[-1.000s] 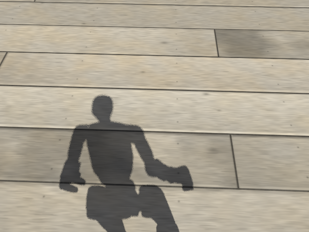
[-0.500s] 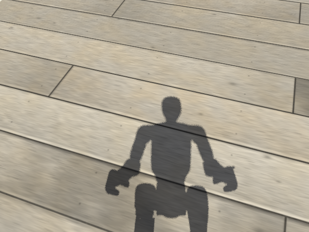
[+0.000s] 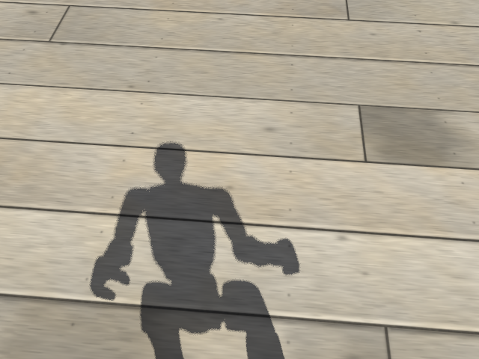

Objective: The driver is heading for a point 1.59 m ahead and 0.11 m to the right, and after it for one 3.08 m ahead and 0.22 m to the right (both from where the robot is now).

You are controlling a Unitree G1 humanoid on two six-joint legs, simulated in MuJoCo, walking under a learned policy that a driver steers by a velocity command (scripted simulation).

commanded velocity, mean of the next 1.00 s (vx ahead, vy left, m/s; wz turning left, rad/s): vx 0.01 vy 0.00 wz -0.12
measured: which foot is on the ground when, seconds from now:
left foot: down 0.00-0.12, up 0.14-0.56, down 0.58-0.86, up 0.88-1.00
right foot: up 0.00-0.10, down 0.12-1.00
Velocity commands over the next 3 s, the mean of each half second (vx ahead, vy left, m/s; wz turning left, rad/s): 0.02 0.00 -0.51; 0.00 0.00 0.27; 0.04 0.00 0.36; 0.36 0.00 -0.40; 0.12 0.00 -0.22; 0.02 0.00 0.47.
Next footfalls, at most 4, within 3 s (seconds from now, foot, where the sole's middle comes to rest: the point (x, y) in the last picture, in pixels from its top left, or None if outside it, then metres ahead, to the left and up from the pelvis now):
0.12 right None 0.05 -0.13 -0.78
0.58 left None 0.10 0.09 -0.78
1.16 left None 0.06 0.13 -0.78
1.76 right None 0.17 -0.11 -0.78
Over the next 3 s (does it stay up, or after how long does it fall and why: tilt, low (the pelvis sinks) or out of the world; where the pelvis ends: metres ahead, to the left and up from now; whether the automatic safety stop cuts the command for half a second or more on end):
stays up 0.40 0.00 0.00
